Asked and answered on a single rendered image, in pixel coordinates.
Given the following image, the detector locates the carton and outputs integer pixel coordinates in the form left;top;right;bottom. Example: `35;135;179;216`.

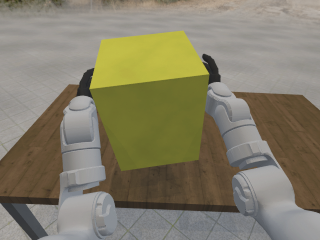
89;30;210;171

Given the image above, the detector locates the robot right upper arm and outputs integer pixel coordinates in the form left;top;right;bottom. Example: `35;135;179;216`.
232;165;320;240

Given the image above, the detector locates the robot left upper arm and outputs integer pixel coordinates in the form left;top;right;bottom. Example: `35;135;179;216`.
38;191;118;240

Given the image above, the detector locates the robot right forearm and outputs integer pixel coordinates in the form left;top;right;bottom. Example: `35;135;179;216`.
205;82;295;201

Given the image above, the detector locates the table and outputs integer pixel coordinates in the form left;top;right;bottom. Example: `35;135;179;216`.
0;84;320;240

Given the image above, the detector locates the robot left forearm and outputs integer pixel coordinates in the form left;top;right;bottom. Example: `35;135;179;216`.
56;95;106;232

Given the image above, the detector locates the robot right hand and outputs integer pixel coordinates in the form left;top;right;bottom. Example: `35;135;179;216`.
202;54;221;85

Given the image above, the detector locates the robot left hand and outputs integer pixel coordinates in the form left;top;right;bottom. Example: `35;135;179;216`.
76;68;95;99

